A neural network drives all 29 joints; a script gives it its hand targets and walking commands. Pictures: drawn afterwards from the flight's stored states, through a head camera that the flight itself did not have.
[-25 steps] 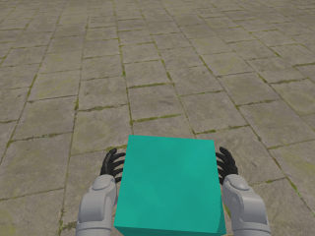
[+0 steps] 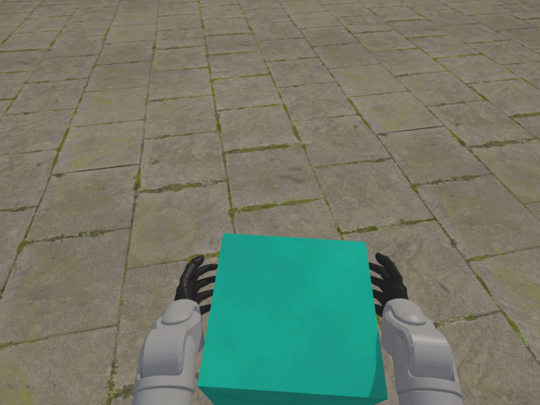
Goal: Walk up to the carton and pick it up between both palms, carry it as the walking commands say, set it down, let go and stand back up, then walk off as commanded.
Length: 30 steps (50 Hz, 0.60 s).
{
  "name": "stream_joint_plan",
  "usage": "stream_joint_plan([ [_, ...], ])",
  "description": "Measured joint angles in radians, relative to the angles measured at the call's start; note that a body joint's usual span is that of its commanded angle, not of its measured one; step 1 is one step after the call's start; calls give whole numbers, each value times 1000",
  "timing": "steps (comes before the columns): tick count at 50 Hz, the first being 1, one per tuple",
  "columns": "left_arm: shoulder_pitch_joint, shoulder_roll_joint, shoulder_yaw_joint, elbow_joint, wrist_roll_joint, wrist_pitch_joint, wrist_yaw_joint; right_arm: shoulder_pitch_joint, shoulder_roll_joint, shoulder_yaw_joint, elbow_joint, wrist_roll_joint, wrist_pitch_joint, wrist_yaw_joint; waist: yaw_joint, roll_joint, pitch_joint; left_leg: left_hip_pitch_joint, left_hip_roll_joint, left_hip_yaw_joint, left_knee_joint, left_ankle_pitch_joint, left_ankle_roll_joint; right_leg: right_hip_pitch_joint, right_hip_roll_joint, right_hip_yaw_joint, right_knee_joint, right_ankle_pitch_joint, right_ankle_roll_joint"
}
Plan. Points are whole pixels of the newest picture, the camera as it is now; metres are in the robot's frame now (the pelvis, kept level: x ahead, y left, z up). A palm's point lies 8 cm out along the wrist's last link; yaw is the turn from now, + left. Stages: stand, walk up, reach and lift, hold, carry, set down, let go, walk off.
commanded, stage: carry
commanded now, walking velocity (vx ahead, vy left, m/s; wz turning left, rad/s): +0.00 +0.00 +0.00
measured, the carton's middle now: (286, 332) +0.25 +0.00 -0.04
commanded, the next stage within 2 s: hold in 1.06 s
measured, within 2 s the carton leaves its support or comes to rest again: neither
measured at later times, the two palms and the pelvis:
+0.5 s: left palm (178, 292) +0.29 +0.17 +0.02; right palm (376, 291) +0.29 -0.13 +0.03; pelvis +0.01 +0.02 +0.00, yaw +0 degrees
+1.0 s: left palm (181, 287) +0.30 +0.17 +0.02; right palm (377, 287) +0.29 -0.13 +0.03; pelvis +0.02 +0.02 +0.00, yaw +0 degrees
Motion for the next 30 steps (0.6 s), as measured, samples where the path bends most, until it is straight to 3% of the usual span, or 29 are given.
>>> stream_joint_plan([
  [30,-58,-5,14,-10,31,12,-22,-54,5,-21,-26,-34,20,25,4,18,58,22,-15,17,9,-29,30,21,-22,4,8,-23,32],
])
